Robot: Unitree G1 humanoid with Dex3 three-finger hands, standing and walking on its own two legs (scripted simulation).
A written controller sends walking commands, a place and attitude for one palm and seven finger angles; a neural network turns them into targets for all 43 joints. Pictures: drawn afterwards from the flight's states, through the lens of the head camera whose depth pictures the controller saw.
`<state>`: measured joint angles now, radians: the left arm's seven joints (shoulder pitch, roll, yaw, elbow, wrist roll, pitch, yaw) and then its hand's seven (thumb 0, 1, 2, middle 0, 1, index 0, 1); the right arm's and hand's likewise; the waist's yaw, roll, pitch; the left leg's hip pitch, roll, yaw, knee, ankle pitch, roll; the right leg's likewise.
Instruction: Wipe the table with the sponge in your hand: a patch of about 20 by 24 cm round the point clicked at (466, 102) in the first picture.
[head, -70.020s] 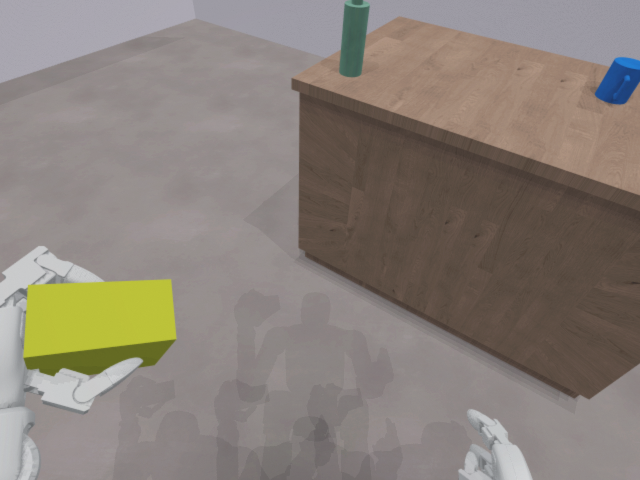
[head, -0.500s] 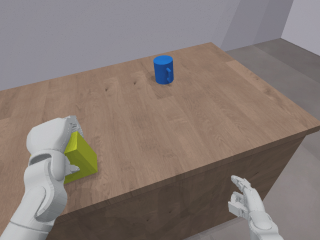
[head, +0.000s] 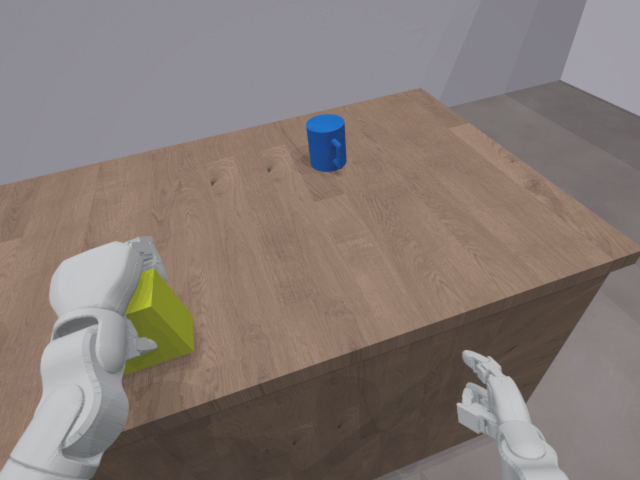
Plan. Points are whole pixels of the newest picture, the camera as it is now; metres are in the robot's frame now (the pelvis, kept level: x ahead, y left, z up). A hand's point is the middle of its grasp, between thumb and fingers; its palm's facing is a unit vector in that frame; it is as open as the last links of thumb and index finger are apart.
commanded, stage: move the sponge above the wiping area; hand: left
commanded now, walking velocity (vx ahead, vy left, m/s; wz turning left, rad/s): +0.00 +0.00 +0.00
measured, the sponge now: (138, 332) +0.24 +0.28 +0.08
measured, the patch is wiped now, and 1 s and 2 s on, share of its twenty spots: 0.00 0.00 0.05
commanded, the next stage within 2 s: lower the sponge onto the table in 0.60 s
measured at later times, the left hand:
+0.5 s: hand (118, 302) +0.23 +0.27 +0.15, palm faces +0.17 -0.10 -0.98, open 10.0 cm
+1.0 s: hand (124, 291) +0.25 +0.27 +0.16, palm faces +0.19 -0.11 -0.98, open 10.0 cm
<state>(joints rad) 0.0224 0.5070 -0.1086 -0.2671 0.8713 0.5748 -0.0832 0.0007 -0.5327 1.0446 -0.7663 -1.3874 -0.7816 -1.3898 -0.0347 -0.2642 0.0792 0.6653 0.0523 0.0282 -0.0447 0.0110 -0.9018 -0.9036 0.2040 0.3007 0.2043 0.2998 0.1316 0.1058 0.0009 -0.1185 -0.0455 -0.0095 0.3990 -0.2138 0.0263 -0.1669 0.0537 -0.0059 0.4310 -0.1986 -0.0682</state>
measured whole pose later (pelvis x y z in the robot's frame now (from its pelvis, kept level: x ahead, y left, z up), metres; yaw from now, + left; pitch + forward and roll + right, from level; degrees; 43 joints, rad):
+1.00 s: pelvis -0.01 +0.00 +0.00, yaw +0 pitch -5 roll +1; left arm -0.03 0.51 -0.09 -0.25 0.85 0.57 -0.06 0.00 -0.53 1.04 -0.77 -1.39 -0.78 -1.39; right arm -0.03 -0.26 0.08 0.68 0.06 0.01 -0.05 0.01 -0.90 -0.90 0.20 0.30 0.20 0.30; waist 0.13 0.11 0.00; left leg -0.12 -0.04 -0.01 0.40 -0.20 0.02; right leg -0.16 0.06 -0.01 0.43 -0.19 -0.07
